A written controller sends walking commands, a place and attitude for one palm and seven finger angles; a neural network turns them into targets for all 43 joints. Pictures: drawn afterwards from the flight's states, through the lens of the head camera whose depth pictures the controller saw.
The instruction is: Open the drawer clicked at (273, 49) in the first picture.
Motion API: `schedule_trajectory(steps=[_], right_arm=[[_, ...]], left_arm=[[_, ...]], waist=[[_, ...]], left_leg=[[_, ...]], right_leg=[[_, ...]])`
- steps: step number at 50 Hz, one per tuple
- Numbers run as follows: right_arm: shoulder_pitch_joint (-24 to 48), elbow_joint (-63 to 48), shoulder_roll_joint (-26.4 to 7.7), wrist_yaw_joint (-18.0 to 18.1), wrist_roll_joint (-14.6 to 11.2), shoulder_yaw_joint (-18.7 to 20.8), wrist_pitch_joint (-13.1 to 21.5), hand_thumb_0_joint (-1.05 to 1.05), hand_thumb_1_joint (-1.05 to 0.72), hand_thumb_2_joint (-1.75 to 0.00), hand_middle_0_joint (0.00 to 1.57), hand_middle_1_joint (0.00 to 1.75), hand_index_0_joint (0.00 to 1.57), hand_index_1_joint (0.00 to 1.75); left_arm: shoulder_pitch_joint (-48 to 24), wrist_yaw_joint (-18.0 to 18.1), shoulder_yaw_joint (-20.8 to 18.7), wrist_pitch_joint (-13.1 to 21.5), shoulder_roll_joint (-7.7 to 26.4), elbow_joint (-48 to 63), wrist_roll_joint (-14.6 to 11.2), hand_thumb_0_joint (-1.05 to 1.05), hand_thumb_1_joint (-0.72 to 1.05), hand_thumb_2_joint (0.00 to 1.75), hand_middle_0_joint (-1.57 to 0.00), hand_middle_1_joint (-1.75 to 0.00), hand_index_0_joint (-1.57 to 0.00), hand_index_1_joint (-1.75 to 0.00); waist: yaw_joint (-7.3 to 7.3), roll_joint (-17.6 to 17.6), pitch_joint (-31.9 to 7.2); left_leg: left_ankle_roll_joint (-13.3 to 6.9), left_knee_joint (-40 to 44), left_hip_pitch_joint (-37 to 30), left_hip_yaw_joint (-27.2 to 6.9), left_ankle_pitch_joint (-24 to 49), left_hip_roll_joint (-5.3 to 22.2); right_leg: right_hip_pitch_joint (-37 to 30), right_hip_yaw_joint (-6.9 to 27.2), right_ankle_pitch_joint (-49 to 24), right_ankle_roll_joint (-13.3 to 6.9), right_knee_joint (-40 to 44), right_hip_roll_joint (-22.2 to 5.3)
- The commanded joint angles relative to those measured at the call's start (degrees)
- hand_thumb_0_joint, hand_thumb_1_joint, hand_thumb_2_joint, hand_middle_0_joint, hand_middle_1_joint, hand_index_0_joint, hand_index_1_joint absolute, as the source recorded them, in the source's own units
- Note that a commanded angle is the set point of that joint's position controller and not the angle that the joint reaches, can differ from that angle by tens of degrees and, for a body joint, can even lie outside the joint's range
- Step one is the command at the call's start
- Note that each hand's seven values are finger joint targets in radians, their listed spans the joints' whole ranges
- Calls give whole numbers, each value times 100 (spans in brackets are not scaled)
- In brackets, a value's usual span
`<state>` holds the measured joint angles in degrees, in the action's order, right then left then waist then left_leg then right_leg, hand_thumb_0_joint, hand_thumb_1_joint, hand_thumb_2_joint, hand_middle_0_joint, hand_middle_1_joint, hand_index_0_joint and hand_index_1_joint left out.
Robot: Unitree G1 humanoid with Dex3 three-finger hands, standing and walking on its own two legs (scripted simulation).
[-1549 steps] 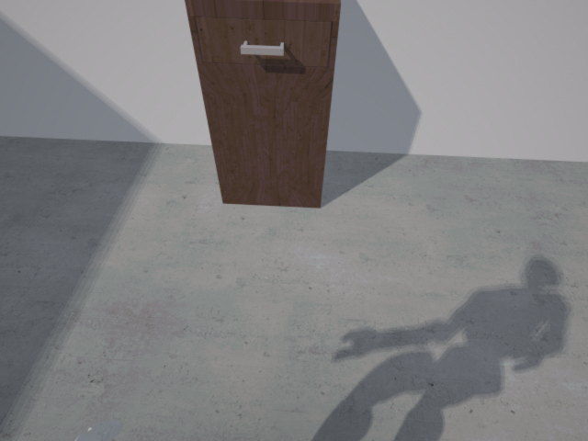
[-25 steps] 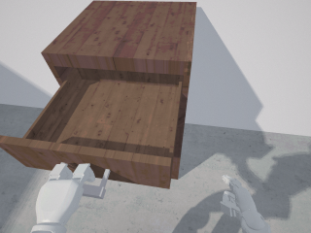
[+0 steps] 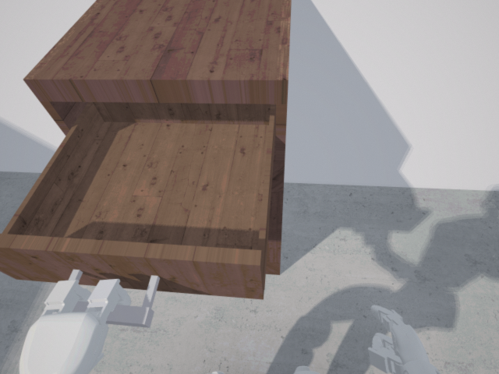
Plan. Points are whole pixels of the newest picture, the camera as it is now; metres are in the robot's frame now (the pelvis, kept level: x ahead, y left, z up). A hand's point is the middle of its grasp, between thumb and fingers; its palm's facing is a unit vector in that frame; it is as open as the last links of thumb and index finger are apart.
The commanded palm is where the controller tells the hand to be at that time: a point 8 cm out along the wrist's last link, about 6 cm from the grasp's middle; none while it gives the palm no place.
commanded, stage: open the thumb to release the handle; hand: left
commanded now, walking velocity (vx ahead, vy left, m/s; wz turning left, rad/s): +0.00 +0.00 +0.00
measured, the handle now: (107, 296) +0.22 +0.22 +0.05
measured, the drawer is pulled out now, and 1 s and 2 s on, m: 0.30 0.29 0.29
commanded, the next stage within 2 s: lift the hand off the handle in 0.58 s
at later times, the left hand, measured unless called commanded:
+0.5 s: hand (96, 341) +0.16 +0.22 +0.03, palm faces +0.01 -0.08 -1.00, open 10.6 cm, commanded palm +0.14 +0.23 +0.08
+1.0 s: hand (99, 332) +0.18 +0.23 +0.03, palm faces +0.04 -0.07 -1.00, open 13.8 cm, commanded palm +0.15 +0.23 +0.09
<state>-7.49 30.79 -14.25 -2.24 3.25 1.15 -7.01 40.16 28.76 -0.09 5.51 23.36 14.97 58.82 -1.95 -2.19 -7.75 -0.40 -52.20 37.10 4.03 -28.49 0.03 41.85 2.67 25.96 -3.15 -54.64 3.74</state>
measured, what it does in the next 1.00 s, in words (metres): stands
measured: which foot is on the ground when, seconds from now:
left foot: down 0.00-1.00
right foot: down 0.00-1.00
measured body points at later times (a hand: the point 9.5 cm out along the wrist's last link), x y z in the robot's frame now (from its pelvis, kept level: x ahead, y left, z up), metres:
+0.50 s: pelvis -0.01 -0.01 +0.01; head +0.02 -0.04 +0.46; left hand +0.16 +0.23 +0.09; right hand +0.22 -0.21 -0.08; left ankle -0.03 +0.12 -0.69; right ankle +0.00 -0.08 -0.69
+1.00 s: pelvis -0.02 -0.01 +0.01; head +0.02 -0.04 +0.46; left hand +0.17 +0.23 +0.08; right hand +0.20 -0.21 -0.10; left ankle -0.03 +0.12 -0.69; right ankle +0.00 -0.08 -0.69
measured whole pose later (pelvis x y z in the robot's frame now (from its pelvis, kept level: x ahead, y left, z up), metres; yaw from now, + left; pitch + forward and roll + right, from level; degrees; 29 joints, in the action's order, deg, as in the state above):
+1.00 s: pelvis -0.02 -0.01 +0.01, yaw +3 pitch +9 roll +1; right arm -5.6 34.5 -12.6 1.9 2.4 0.5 -5.7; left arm 21.9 25.0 4.5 2.9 21.0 3.2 60.9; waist -4.2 -2.8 -5.5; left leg 0.0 -48.3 33.5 0.8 -24.4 -0.9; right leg 36.7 -0.3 22.7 -3.5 -49.8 2.6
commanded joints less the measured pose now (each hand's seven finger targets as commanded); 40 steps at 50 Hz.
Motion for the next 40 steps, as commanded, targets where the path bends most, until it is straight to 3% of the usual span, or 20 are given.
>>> schedule_trajectory(steps=[1, 3, 4, 5, 8, 12, 14, 15, 22, 24, 33, 34, 37, 40], right_arm=[[707, -1046, -582, 59, -47, 213, 249, 0, -90, -90, 20, 30, 20, 30], [694, -1016, -544, 88, -60, 213, 264, 0, -90, -90, 20, 30, 20, 30], [732, -852, -582, 132, -23, 204, 224, 0, -90, -90, 20, 30, 20, 30], [684, -918, -527, 179, -18, 247, 251, 0, -90, -90, 20, 30, 20, 30], [687, -909, -515, 213, -51, 231, 309, 0, -90, -90, 20, 30, 20, 30], [778, -877, -487, 285, -88, 163, 306, 0, -90, -90, 20, 30, 20, 30], [845, -871, -457, 322, -117, 116, 304, 0, -90, -90, 20, 30, 20, 30], [885, -845, -456, 336, -119, 111, 315, 0, -90, -90, 20, 30, 20, 30], [954, -814, -415, 408, -129, 19, 386, 0, -90, -90, 20, 30, 20, 30], [963, -829, -391, 393, -122, 22, 405, 0, -90, -90, 20, 30, 20, 30], [911, -708, -410, 418, -66, 105, 433, 0, -90, -90, 20, 30, 20, 30], [908, -726, -392, 393, -46, 100, 445, 0, -90, -90, 20, 30, 20, 30], [876, -672, -445, 410, -49, 155, 448, 0, -90, -90, 20, 30, 20, 30], [846, -616, -419, 412, -51, 176, 442, 0, -90, -90, 20, 30, 20, 30]], left_arm=[[739, 451, -1075, -277, 853, 1015, -83, 0, 90, 90, -40, -135, -40, -135], [653, 433, -1072, -298, 846, 898, -104, 0, 90, 90, -40, -135, -40, -135], [-712, 416, -888, -316, 823, 822, 4, 0, 90, 90, -40, -135, -40, -135], [-677, 429, -1002, -301, 819, 761, 35, 0, 83, 87, -40, -134, -40, -134], [-669, 374, -754, -371, 661, 558, 24, 0, 62, 78, -38, -132, -38, -132], [-977, 225, -703, -517, 795, 491, 42, 0, 34, 66, -36, -129, -36, -129], [-1053, 113, -586, -573, 752, 317, 80, 0, 20, 60, -35, -127, -35, -127], [-1221, 52, -504, -578, 739, 329, 103, 0, 13, 57, -35, -127, -35, -127], [-1335, -267, -548, -491, 884, 174, 41, 0, -36, 36, -31, -122, -31, -122], [-1217, -321, -414, -413, 719, 148, 34, 0, -50, 30, -30, -120, -30, -120], [-1742, -270, -689, -141, 937, 7, 81, 0, -50, 30, -30, -120, -30, -120], [-1628, -273, -333, -149, 547, -103, 81, 0, -50, 30, -30, -120, -30, -120], [-2133, -202, -501, -137, 786, 9, 100, 0, -50, 30, -30, -120, -30, -120], [-2118, -137, -451, -168, 732, -116, 169, 0, -50, 30, -30, -120, -30, -120]], waist=[[-362, 121, -1219], [-361, 244, -1179], [-21, 369, -978], [-177, 258, -1094], [-159, 238, -1061], [-213, 258, -1170], [-219, 403, -908], [-219, 314, -839], [-288, 349, -634], [-305, 300, -537], [-280, 316, -579], [-249, 288, -585], [-189, 331, -799], [-209, 397, -910]], left_leg=[[-43, 400, -634, -375, 2197, -252], [-61, 408, -590, -364, 2047, -277], [-76, 343, -532, -427, 1781, -294], [-87, 395, -604, -407, 1686, -281], [-90, 459, -741, -400, 1645, -276], [-95, 583, -802, -375, 1610, -298], [-102, 668, -702, -364, 1461, -302], [-104, 711, -731, -357, 1419, -306], [-116, 904, -789, -354, 1314, -323], [-111, 934, -774, -352, 1276, -335], [-104, 920, -715, -370, 1075, -349], [-104, 886, -681, -358, 1086, -358], [-100, 846, -721, -366, 1112, -331], [-93, 839, -698, -382, 1186, -338]], right_leg=[[-1162, 401, -2646, -4, 821, -154], [-1224, 389, -2631, 15, 849, -167], [-871, 371, -2423, 30, 872, -177], [-981, 293, -2207, 38, 900, -166], [-953, 230, -2011, 30, 983, -153], [-1241, 256, -2038, 52, 1105, -186], [-1287, 224, -1891, 77, 1219, -189], [-1300, 267, -1841, 72, 1281, -196], [-1599, 419, -1724, 104, 1563, -246], [-1575, 409, -1608, 102, 1612, -249], [-1497, 492, -1239, 89, 1728, -296], [-1416, 434, -1247, 100, 1685, -297], [-1372, 435, -1307, 109, 1624, -294], [-1410, 355, -1508, 88, 1524, -282]])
